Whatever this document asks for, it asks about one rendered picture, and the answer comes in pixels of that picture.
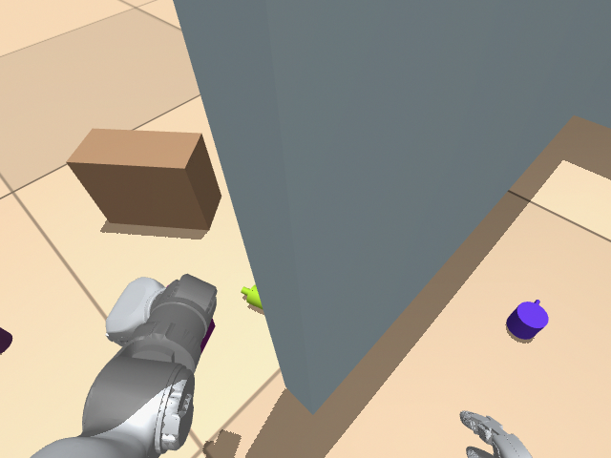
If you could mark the right robot hand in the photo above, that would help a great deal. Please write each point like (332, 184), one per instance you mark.
(491, 432)

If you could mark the left robot hand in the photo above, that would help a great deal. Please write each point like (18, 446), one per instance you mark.
(128, 312)

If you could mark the left robot arm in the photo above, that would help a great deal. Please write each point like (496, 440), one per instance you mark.
(141, 402)

